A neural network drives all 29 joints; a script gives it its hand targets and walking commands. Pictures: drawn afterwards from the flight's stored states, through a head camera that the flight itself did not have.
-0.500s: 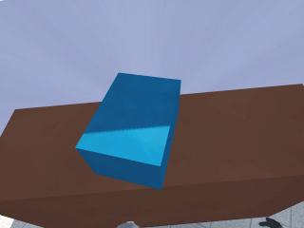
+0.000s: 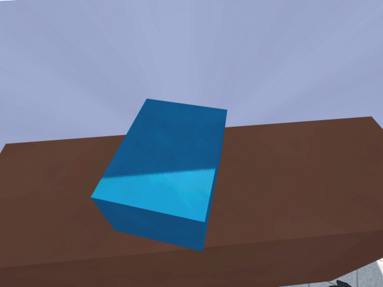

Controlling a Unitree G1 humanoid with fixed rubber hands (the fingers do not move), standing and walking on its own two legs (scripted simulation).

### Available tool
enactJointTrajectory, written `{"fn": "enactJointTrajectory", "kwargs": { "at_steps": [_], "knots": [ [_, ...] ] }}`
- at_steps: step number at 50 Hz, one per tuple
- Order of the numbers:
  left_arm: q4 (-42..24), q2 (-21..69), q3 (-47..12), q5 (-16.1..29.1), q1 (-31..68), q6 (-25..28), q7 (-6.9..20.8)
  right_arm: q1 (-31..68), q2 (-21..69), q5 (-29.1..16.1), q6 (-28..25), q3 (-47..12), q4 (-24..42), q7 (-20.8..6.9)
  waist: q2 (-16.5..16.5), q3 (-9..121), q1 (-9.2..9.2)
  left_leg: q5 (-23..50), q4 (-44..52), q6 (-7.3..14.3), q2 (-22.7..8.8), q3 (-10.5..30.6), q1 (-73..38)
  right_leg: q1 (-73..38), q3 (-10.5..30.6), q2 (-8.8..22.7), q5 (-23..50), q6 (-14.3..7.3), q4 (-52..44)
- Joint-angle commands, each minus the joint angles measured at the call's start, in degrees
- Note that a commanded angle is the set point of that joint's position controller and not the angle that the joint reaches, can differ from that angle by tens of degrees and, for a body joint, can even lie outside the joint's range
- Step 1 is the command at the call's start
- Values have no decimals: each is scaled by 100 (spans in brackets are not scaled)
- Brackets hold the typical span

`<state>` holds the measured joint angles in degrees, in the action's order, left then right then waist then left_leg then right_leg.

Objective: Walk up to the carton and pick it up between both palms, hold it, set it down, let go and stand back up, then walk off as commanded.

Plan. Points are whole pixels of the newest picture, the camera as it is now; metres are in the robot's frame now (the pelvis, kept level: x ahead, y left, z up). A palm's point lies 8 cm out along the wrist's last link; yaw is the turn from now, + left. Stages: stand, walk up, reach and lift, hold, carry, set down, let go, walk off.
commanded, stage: walk up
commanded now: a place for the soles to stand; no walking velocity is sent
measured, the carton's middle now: (172, 168) +0.38 +0.06 +0.02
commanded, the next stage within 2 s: none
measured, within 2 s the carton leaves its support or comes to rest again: neither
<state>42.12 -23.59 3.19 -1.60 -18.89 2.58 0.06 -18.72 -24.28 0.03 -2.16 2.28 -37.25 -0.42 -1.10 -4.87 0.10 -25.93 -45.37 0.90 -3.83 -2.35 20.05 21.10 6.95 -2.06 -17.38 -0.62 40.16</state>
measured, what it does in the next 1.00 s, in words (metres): steps on the spot: right foot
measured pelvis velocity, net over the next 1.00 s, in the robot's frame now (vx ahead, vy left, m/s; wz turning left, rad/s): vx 0.04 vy -0.02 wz -0.02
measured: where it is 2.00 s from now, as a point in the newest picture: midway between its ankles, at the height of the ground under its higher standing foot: outside the picture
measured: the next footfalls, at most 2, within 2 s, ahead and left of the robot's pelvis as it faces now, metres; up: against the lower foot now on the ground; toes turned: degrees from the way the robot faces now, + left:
right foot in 0.42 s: +0.11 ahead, -0.16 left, +0.00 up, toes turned +6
left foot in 1.62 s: -0.05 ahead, +0.16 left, +0.00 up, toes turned -1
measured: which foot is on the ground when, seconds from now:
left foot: down 0.00-1.00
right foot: down 0.00-0.18, up 0.20-0.40, down 0.42-1.00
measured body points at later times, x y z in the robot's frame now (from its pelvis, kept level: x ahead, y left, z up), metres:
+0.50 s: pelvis +0.03 -0.01 +0.00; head +0.07 -0.01 +0.45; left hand +0.14 +0.31 -0.10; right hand +0.12 -0.33 -0.09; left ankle +0.03 +0.12 -0.71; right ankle +0.07 -0.16 -0.71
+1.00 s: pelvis +0.04 -0.02 +0.00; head +0.07 -0.03 +0.45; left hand +0.15 +0.30 -0.10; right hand +0.13 -0.34 -0.09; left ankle +0.04 +0.12 -0.71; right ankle +0.07 -0.17 -0.71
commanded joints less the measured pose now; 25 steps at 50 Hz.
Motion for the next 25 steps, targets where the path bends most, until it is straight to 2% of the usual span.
{"fn": "enactJointTrajectory", "kwargs": {
  "at_steps": [1,2,3,4,5,6,7,8,9,10,11,12,13,14,15,16,17,18,19,20,21,22,23,24,25],
  "knots": [
    [-220,-1937,500,-34,11,169,-67,125,-1292,128,-21,463,34,72,1054,-390,-154,-955,-965,178,129,582,1642,-296,3552,1727,-2519,-1552,-2425],
    [-227,-1722,402,-42,-15,172,-80,212,-1257,139,-53,473,36,50,877,-254,-173,-731,-751,163,138,526,1512,-281,3120,1483,-1733,-1545,-2135],
    [-227,-1594,360,-77,12,162,-70,144,-1083,104,-92,435,-45,-2,944,30,-122,-795,-266,116,163,312,1077,-449,2505,1311,-1164,-1437,-1960],
    [-204,-1507,424,-100,100,128,-55,-83,-1017,90,-136,469,-136,19,1137,397,-54,-453,43,122,214,210,812,-697,2174,1150,-507,-1279,-1658],
    [-269,-1467,350,-41,119,71,-8,-434,-1046,100,-171,503,-221,34,1372,580,5,-74,102,133,352,64,244,-341,1815,1042,-411,-1185,-1613],
    [-279,-1375,343,-19,255,12,18,-409,-943,131,-187,507,-325,55,1326,371,80,31,532,203,465,-54,-76,72,1791,938,-727,-1156,-1567],
    [-413,-1393,321,-30,601,-71,39,-718,-1037,81,-238,511,-404,85,903,396,310,429,1049,203,438,-34,-953,713,1463,858,-947,-1031,-1281],
    [-461,-1230,273,-4,693,-101,30,-1021,-1062,71,-296,554,-544,128,604,452,494,475,1827,277,372,177,-1361,904,1146,640,-428,-842,-554],
    [-492,-808,173,117,831,-111,19,-1039,-1292,250,-348,571,-511,190,-43,191,579,23,2253,440,-517,1586,-1418,1636,689,145,-494,-404,571],
    [-503,-618,71,125,725,-108,-9,-835,-1660,272,-373,670,-338,209,-606,-31,443,-635,2963,797,-1554,3081,-1265,1972,75,-297,-1033,-220,1156],
    [-316,-1073,287,51,582,-148,-33,-650,-1866,211,-394,662,-351,190,-230,-19,349,-1135,3229,892,-2020,3496,-972,1945,288,-55,-1225,-144,1535],
    [-138,-1280,302,53,346,-169,15,-288,-1847,169,-397,662,-271,193,-13,38,152,-1093,3143,966,-1959,3233,-725,1537,204,109,-1371,-94,1613],
    [-92,-1158,293,72,179,-149,32,75,-1608,209,-418,590,-207,204,-461,-72,-34,-480,2947,935,-1658,2955,-996,1694,-14,279,-1078,-57,1406],
    [-13,-1174,292,45,265,-98,53,-35,-1410,156,-439,548,-289,205,-268,129,77,633,2594,801,-1330,2352,-1085,1318,-29,312,-845,-45,1155],
    [-14,-1096,283,3,217,-102,77,-117,-1472,152,-438,570,-365,207,-424,356,115,1570,2327,757,-1373,1956,-1111,1069,-174,289,-796,-28,1033],
    [-134,-988,305,65,206,-53,58,-47,-1490,157,-401,548,-359,193,-679,502,74,2403,1924,923,-1340,1676,-1286,1018,-392,369,-816,-44,630],
    [-44,-1059,288,72,217,-4,47,6,-1473,99,-389,563,-264,165,-738,596,92,3177,1693,941,-1216,1372,-1020,473,-592,287,-620,-62,359],
    [-79,-988,338,60,164,61,43,78,-1423,104,-337,490,-203,129,-786,682,-25,3998,1266,836,-938,758,-838,-8,-852,108,-267,-169,-196],
    [14,-903,289,54,65,78,-6,228,-1291,47,-268,446,-126,133,-862,769,-120,4026,782,768,-875,546,-708,-421,-953,64,343,-170,-749],
    [108,-889,298,54,-110,105,-32,149,-1167,33,-237,402,-95,140,-676,1055,-161,3728,450,602,-762,339,-699,-567,-679,88,754,-300,-938],
    [115,-1170,348,-59,-157,113,-78,-88,-1148,39,-221,421,-143,154,-294,957,-110,3701,175,441,-635,256,-393,-996,-393,127,1352,-434,-786],
    [81,-1410,414,-95,-110,156,-104,-41,-958,-55,-230,339,-29,151,562,1059,-125,2800,-286,254,-334,224,481,-1384,808,674,2185,-737,-684],
    [0,-1438,379,-37,85,145,-109,31,-725,-21,-163,301,6,142,776,778,-7,161,-435,47,186,-19,694,-1101,2125,1467,1796,-1160,-1126],
    [-108,-1631,398,-10,191,124,-70,119,-972,16,-151,385,-16,177,1149,802,-128,-1089,-565,154,424,151,813,-1011,2523,1711,1205,-1620,-1224],
    [-63,-1501,298,-33,376,75,-45,80,-982,32,-173,349,-154,170,1096,595,10,-1157,249,136,186,273,437,-601,2280,1521,1148,-1571,-1213]
  ]
}}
